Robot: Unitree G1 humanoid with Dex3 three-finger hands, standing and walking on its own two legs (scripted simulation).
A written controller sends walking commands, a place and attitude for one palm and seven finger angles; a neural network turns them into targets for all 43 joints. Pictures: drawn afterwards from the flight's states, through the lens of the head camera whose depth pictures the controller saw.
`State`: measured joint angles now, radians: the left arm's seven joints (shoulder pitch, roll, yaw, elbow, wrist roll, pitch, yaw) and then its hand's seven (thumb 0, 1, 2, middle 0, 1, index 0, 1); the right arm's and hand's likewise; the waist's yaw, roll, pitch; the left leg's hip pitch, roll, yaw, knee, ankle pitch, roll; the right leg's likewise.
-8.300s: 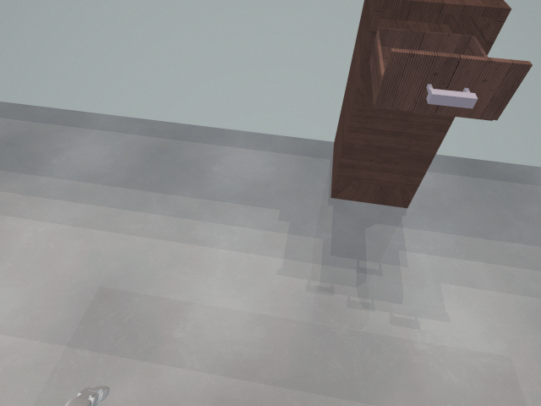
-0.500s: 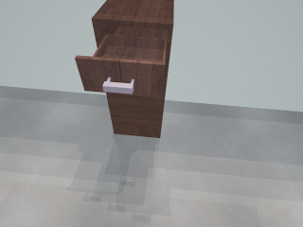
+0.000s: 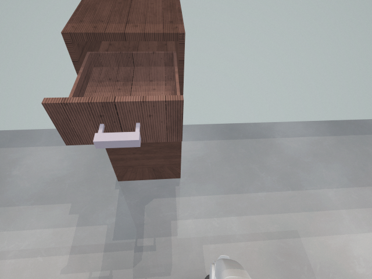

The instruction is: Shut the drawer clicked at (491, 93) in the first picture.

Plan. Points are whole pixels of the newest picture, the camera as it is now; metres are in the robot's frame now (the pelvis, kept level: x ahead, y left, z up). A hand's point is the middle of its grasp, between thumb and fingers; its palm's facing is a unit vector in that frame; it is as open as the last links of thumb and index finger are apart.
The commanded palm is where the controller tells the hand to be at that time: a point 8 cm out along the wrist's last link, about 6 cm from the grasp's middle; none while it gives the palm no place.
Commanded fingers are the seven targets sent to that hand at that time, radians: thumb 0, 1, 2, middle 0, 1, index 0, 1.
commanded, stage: take the last steps up to it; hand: left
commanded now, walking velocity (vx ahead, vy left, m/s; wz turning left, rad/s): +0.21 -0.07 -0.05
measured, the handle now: (119, 133) +0.46 +0.18 +0.03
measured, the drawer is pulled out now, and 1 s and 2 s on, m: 0.30 0.30 0.30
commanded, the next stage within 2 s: come to a stop and stand still in 0.16 s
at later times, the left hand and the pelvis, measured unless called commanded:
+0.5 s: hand out of the picture +0.15 +0.15 -0.18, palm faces +0.07 -0.98 -0.19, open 7.3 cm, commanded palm none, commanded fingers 0.00 0.90 0.90 -0.20 -0.30 -0.20 -0.30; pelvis +0.13 -0.02 -0.01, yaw +0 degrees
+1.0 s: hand out of the picture +0.10 +0.13 -0.17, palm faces +0.05 -0.97 -0.23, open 7.4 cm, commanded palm none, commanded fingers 0.00 0.90 0.90 -0.20 -0.30 -0.20 -0.30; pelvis +0.10 -0.05 +0.00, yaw +0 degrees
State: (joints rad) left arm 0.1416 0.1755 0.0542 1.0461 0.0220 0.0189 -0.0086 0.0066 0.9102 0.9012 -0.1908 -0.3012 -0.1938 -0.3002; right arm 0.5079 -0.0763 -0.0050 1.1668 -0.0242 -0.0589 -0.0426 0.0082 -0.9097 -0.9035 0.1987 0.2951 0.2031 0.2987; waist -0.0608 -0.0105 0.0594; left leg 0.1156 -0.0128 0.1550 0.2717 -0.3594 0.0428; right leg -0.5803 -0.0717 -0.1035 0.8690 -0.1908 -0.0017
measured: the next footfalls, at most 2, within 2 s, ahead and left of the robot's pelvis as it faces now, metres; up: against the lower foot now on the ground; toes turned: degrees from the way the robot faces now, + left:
right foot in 0.12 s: +0.17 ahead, -0.10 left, +0.00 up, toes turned +2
left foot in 0.48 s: +0.23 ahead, +0.11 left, +0.00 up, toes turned +5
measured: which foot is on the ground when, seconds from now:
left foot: down 0.00-0.12, up 0.14-0.46, down 0.48-0.80, up 0.82-0.96, down 0.98-1.00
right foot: up 0.00-0.10, down 0.12-1.00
